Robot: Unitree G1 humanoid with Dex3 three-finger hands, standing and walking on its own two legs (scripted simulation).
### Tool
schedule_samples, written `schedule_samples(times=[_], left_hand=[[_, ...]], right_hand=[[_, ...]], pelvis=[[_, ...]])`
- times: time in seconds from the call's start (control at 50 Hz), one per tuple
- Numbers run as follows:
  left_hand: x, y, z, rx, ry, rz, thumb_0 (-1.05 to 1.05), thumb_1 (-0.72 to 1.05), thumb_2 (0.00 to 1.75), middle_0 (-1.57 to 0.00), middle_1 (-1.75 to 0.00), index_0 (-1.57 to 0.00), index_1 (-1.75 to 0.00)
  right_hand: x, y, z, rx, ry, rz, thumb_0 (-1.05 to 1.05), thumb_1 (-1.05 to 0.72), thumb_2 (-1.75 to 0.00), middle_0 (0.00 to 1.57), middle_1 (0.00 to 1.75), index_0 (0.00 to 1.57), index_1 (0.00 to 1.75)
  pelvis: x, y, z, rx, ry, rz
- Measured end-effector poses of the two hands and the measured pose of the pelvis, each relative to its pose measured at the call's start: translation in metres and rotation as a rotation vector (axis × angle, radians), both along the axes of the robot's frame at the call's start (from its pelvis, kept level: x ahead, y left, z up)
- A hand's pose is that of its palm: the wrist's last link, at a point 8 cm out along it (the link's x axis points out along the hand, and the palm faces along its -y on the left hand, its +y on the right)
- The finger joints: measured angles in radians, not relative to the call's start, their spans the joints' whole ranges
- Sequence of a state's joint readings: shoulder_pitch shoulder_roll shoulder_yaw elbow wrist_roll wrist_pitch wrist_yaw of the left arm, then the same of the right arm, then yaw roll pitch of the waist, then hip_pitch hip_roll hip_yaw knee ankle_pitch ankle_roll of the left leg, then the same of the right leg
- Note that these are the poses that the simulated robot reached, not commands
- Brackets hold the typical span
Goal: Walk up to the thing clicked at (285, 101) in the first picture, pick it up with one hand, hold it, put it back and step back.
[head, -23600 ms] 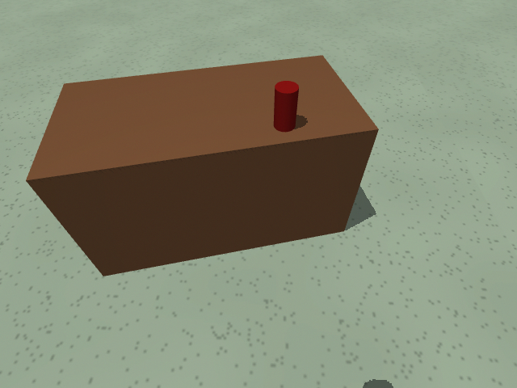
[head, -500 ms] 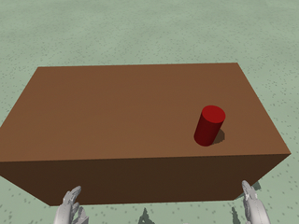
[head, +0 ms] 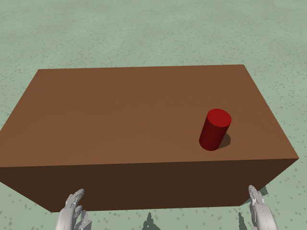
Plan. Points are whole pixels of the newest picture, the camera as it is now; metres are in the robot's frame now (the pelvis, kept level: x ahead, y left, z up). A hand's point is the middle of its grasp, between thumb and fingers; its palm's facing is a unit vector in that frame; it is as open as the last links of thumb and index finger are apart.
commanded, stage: home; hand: right
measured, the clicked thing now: (213, 130) +0.44 -0.18 -0.05
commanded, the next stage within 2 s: stand in 0.44 s
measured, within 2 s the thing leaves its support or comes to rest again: neither
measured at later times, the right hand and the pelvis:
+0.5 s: hand out of the picture +0.07 -0.26 -0.12, palm faces -0.03 +0.94 -0.35, open 17.5 cm; pelvis +0.01 -0.01 +0.03, yaw +0 degrees
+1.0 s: hand out of the picture +0.04 -0.25 -0.11, palm faces -0.02 +0.94 -0.33, open 9.2 cm; pelvis -0.01 -0.01 +0.05, yaw +0 degrees
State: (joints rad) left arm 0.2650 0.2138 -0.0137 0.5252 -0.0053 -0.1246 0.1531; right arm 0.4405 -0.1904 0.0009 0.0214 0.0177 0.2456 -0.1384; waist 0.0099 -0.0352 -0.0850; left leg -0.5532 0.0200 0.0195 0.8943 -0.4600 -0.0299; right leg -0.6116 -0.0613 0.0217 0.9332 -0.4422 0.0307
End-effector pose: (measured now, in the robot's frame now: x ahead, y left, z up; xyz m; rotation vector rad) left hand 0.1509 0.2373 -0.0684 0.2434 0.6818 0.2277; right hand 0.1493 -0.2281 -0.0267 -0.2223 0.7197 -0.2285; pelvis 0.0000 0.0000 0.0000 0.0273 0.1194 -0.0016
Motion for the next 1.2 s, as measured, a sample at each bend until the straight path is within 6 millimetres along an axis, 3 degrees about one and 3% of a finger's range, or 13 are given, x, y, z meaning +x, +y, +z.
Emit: schedule_samples(times=[0.1,0.18,0.28,0.4,0.64,0.76,0.92,1.04,1.2], left_hand=[[-0.001,0.001,-0.002,0.019,0.023,-0.024,0.01,0.9,0.9,-0.2,-0.3,-0.21,-0.31],[-0.01,0.013,-0.014,0.05,0.191,-0.129,0.01,0.9,0.9,-0.2,-0.3,-0.21,-0.31],[-0.033,0.038,-0.013,0.06,0.303,-0.082,0.01,0.9,0.9,-0.2,-0.3,-0.21,-0.31],[-0.062,0.056,-0.008,0.079,0.418,-0.013,0.01,0.9,0.9,-0.2,-0.3,-0.21,-0.31],[-0.088,0.046,-0.006,0.013,0.526,0.021,0.01,0.9,0.9,-0.2,-0.3,-0.21,-0.31],[-0.094,0.042,-0.006,-0.011,0.54,0.02,0.01,0.9,0.9,-0.2,-0.3,-0.21,-0.31],[-0.105,0.045,-0.004,-0.009,0.567,0.031,0.01,0.9,0.9,-0.2,-0.3,-0.21,-0.31],[-0.111,0.05,-0.002,-0.002,0.584,0.043,0.01,0.9,0.9,-0.2,-0.3,-0.21,-0.3],[-0.114,0.053,-0.001,0.006,0.601,0.046,0.01,0.9,0.9,-0.2,-0.3,-0.2,-0.3]], right_hand=[[0.001,-0.001,-0.002,-0.018,-0.005,0.03,-0.01,0.54,-0.05,0.06,0.05,0.06,0.05],[-0.003,-0.019,-0.027,-0.07,0.071,0.139,-0.01,0.55,-0.05,0.06,0.05,0.06,0.05],[-0.026,-0.05,-0.048,-0.067,0.214,0.113,-0.01,0.55,-0.05,0.06,0.05,0.06,0.05],[-0.059,-0.072,-0.058,-0.065,0.355,0.054,-0.01,0.55,-0.04,0.06,0.05,0.06,0.05],[-0.106,-0.071,-0.051,-0.037,0.518,-0.013,0.0,0.5,-0.09,0.09,0.09,0.09,0.09],[-0.115,-0.068,-0.046,-0.032,0.544,-0.021,0.0,0.25,-0.35,0.16,0.21,0.16,0.21],[-0.115,-0.069,-0.043,-0.028,0.553,-0.025,0.0,-0.3,-0.73,0.2,0.28,0.19,0.28],[-0.113,-0.068,-0.043,-0.026,0.555,-0.023,0.0,-0.67,-0.85,0.2,0.3,0.2,0.3],[-0.109,-0.068,-0.043,-0.022,0.56,-0.018,0.01,-0.85,-0.89,0.21,0.3,0.2,0.3]], pelvis=[[0.0,0.0,0.0,-0.002,-0.012,0.0],[-0.002,0.0,0.004,-0.022,-0.059,0.003],[0.002,-0.005,0.01,-0.025,-0.088,0.007],[0.005,-0.009,0.02,-0.018,-0.115,0.008],[0.002,-0.008,0.043,-0.023,-0.165,0.008],[-0.003,-0.007,0.05,-0.025,-0.177,0.009],[-0.008,-0.007,0.053,-0.027,-0.181,0.007],[-0.01,-0.006,0.054,-0.027,-0.183,0.005],[-0.01,-0.005,0.055,-0.026,-0.177,0.004]])
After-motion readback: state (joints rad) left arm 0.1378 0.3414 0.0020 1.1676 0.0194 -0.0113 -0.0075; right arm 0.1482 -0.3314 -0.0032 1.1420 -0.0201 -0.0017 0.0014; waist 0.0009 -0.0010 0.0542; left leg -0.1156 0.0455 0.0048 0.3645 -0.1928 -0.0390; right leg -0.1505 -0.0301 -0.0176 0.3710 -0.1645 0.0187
